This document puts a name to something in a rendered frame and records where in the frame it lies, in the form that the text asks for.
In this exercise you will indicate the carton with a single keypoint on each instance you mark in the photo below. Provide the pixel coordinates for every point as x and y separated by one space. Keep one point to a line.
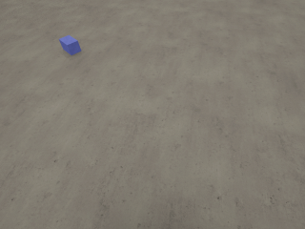
70 45

